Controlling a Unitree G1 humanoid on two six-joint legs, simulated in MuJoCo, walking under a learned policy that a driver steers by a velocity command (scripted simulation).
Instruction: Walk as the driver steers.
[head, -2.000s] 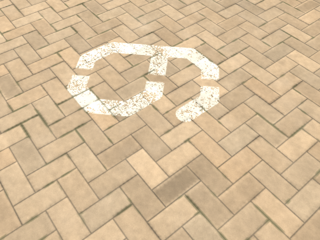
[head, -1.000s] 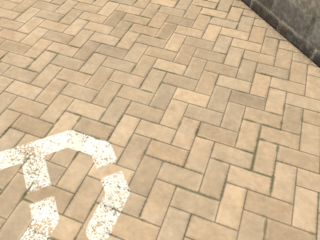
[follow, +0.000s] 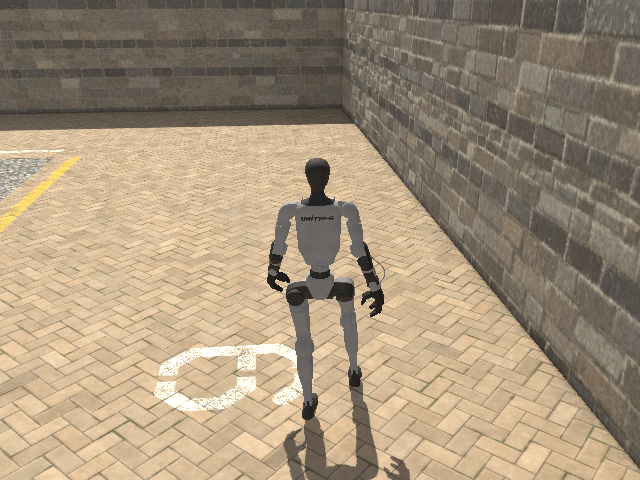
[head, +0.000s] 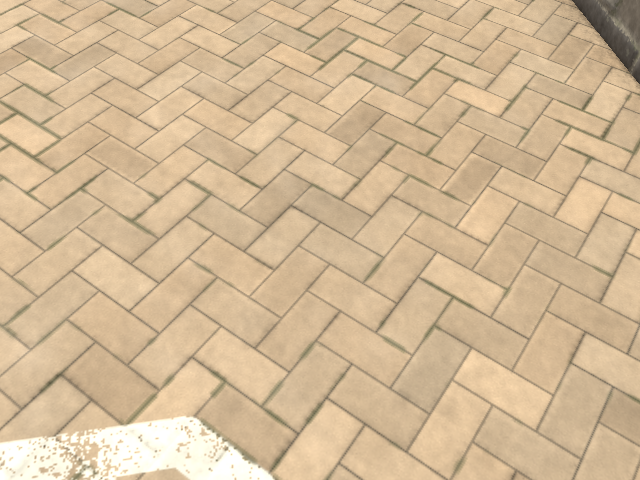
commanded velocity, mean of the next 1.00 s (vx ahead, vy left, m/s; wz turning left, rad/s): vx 0.40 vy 0.00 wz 0.51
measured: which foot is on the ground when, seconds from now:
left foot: down 0.00-0.18, up 0.20-0.70, down 0.72-1.00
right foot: up 0.00-0.16, down 0.18-0.70, up 0.72-1.00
